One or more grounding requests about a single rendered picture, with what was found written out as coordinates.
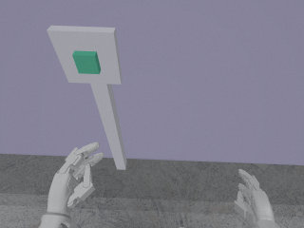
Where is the button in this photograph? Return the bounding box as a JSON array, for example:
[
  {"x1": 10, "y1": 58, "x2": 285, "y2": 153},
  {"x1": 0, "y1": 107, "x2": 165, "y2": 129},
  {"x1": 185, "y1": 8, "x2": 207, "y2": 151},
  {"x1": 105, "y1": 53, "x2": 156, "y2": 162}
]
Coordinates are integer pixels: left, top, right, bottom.
[{"x1": 72, "y1": 50, "x2": 101, "y2": 74}]

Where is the robot right hand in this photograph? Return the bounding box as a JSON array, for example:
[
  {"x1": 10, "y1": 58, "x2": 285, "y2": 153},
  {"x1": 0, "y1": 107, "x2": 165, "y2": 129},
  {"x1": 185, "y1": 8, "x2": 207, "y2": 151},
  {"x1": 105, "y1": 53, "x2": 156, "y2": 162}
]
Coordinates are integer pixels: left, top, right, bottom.
[{"x1": 234, "y1": 169, "x2": 275, "y2": 224}]

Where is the panel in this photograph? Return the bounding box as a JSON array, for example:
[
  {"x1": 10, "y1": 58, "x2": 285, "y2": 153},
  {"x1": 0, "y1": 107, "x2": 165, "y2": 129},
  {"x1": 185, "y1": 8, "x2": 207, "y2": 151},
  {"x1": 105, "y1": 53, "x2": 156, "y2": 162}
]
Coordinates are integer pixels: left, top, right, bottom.
[{"x1": 47, "y1": 25, "x2": 127, "y2": 170}]

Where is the robot left hand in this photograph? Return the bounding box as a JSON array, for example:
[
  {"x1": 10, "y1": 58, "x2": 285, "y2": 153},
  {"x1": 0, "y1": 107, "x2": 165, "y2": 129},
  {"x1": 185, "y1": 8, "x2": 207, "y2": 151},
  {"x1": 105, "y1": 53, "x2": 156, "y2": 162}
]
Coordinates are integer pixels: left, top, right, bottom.
[{"x1": 47, "y1": 142, "x2": 105, "y2": 216}]

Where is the robot left forearm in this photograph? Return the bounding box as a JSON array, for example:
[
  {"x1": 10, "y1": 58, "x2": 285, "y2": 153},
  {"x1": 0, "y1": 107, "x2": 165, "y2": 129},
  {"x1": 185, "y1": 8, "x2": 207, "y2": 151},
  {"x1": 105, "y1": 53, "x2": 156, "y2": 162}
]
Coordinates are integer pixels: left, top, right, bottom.
[{"x1": 38, "y1": 213, "x2": 72, "y2": 228}]

